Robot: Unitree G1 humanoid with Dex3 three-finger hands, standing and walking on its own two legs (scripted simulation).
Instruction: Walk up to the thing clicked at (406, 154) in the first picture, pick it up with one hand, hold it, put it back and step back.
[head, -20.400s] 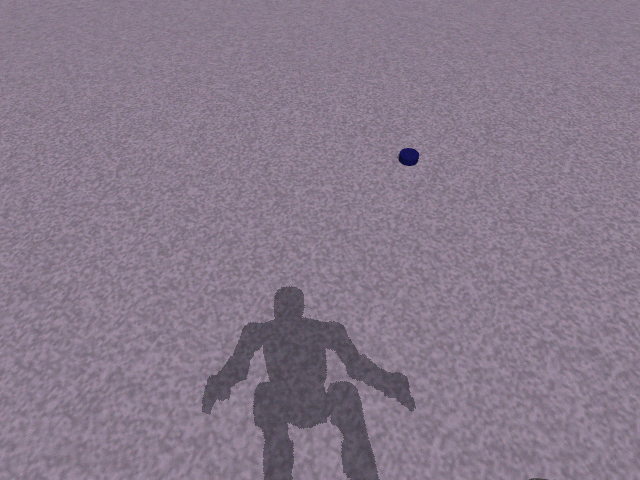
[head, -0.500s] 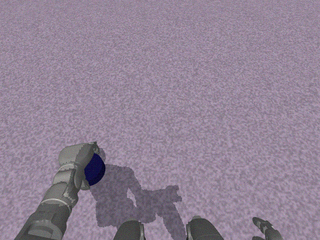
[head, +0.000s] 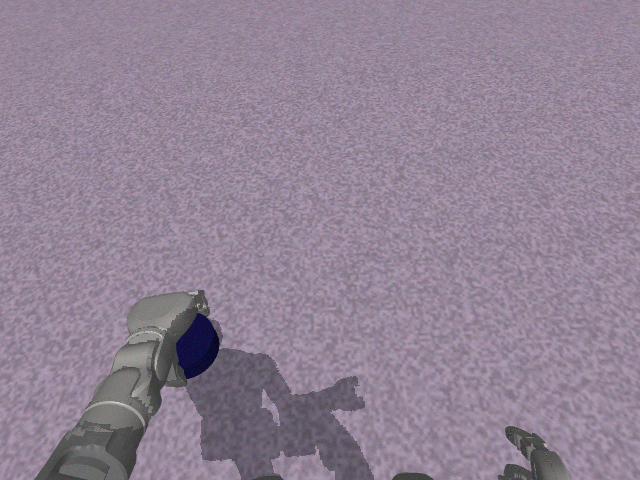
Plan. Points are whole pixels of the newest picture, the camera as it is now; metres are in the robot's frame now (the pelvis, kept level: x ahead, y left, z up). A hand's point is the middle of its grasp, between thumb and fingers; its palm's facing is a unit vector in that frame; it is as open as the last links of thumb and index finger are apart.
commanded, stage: hold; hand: left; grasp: from above
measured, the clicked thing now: (185, 344) +0.32 +0.22 -0.09
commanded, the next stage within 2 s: crouch in 1.60 s
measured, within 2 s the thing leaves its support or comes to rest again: neither
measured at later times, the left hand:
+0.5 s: hand (172, 339) +0.30 +0.22 -0.03, palm faces -0.44 -0.06 -0.90, open 11.7 cm
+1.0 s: hand (173, 343) +0.29 +0.21 -0.01, palm faces -0.43 -0.06 -0.90, open 11.7 cm
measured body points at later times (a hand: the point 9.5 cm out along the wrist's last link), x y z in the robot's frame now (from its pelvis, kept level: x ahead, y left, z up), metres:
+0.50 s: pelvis +0.00 +0.00 +0.01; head +0.02 -0.02 +0.46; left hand +0.32 +0.22 +0.02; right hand +0.14 -0.26 -0.11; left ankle +0.02 +0.13 -0.72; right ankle +0.01 -0.15 -0.72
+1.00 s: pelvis +0.00 -0.01 +0.02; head +0.00 -0.03 +0.47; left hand +0.31 +0.21 +0.04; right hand +0.14 -0.26 -0.10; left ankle +0.02 +0.13 -0.72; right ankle +0.01 -0.15 -0.72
